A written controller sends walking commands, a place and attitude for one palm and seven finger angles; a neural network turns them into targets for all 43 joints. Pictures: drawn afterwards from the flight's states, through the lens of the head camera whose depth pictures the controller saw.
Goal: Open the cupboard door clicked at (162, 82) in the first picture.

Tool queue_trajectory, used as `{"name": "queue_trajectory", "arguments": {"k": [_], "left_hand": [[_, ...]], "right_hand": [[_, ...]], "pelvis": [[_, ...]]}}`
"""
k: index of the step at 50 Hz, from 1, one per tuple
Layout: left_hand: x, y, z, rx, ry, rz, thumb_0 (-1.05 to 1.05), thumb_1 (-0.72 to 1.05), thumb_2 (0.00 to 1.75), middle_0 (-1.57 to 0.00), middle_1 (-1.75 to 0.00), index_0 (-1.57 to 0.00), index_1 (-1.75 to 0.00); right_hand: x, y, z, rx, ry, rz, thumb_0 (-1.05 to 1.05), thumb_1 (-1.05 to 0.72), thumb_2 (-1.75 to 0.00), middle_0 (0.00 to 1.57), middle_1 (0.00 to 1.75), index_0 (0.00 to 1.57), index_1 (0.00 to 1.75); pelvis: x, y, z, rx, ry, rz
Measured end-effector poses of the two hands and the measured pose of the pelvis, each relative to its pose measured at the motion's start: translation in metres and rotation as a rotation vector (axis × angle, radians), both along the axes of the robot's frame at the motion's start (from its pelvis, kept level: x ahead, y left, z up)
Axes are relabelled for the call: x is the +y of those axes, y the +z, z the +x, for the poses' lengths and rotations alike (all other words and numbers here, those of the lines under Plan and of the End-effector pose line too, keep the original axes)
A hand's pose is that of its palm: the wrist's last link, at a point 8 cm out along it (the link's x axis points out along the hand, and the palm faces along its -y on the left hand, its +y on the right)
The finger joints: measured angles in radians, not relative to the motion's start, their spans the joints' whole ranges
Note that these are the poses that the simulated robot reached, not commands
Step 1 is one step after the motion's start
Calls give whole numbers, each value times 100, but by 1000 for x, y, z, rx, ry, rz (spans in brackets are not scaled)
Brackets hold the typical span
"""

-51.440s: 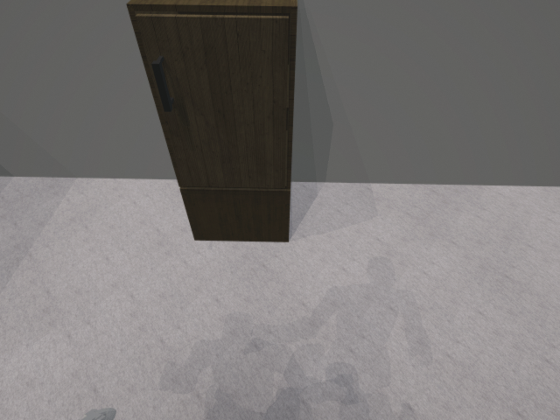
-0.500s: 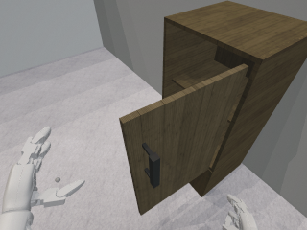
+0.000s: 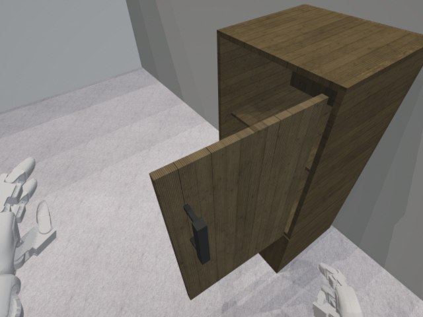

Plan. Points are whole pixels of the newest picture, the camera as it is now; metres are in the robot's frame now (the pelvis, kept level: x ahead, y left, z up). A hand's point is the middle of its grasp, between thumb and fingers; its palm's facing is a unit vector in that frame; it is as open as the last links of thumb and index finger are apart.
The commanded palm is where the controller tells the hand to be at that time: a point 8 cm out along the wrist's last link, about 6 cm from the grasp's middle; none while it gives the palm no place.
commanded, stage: draw the hand back to the body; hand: left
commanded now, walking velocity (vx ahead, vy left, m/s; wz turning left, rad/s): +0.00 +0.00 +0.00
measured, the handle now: (196, 235) +0.27 +0.07 +0.01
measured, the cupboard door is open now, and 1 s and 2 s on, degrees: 87 87 87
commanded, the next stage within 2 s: step back with the hand held close in 0.18 s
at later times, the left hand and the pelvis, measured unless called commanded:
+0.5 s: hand (47, 228) +0.19 +0.27 +0.15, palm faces +0.38 -0.80 -0.48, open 7.4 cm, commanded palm +0.13 +0.30 +0.18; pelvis -0.02 +0.01 +0.00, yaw -2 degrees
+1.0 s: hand out of the picture +0.09 +0.29 +0.15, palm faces +0.44 -0.77 -0.47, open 7.4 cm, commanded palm +0.04 +0.33 +0.18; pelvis -0.11 +0.03 -0.02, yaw -1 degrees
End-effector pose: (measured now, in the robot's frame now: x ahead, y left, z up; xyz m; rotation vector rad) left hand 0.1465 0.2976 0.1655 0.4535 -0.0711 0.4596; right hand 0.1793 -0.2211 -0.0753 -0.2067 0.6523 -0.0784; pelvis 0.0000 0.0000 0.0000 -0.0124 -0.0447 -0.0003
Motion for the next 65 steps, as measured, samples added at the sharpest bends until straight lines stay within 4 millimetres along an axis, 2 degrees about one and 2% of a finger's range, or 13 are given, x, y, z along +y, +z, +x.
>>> {"name": "queue_trajectory", "arguments": {"k": [4,8,20,26,30,35,40,48,55,60,65], "left_hand": [[-5,-5,-1,20,-15,-11,1,87,89,-21,-30,-20,-30],[-7,1,-3,-1,-20,6,1,88,89,-21,-30,-21,-30],[4,9,-2,-27,-23,52,1,89,90,-21,-30,-21,-30],[6,4,5,21,-93,83,1,89,90,-21,-30,-20,-30],[7,0,1,49,-145,99,1,89,90,-21,-30,-21,-30],[16,7,-16,10,-171,139,1,89,90,-21,-30,-21,-30],[27,11,-43,-51,-144,162,1,89,90,-21,-30,-21,-30],[31,0,-88,-106,-79,154,1,89,90,-21,-30,-21,-30],[30,-3,-108,-159,-99,115,1,89,90,-21,-30,-21,-30],[36,8,-122,-175,-146,180,1,88,90,-21,-30,-21,-30],[45,24,-149,-197,-114,226,1,88,90,-21,-30,-21,-30]], "right_hand": [[-2,-1,-4,13,-2,-3,1,-91,-90,20,30,21,30],[-3,-2,-7,15,-3,-2,1,-91,-90,20,30,21,30],[-3,-1,-15,29,-24,5,1,-91,-90,20,30,21,30],[-10,3,-31,58,-94,-17,1,-91,-90,20,30,21,30],[-12,5,-48,79,-144,-36,1,-91,-90,20,30,21,30],[-8,9,-72,85,-170,-56,1,-91,-90,20,30,20,30],[1,9,-92,61,-157,-60,1,-91,-90,20,30,20,30],[13,-7,-125,40,-107,-45,1,-91,-90,20,30,21,30],[15,-14,-165,103,-90,-77,1,-91,-90,20,30,21,30],[17,-13,-193,118,-115,-99,1,-91,-90,20,30,21,30],[23,-11,-210,116,-117,-58,1,-91,-90,20,30,21,30]], "pelvis": [[-2,1,0,-4,-2,0],[-3,1,-1,-11,-2,-1],[0,2,-10,3,-13,-9],[11,3,-22,38,-36,-5],[18,2,-33,46,-47,0],[25,-1,-49,39,-51,4],[30,-6,-69,23,-46,7],[32,-18,-103,-3,-28,-1],[36,-19,-132,15,-13,-12],[40,-19,-153,19,13,-52],[35,-14,-166,54,-5,-60]]}}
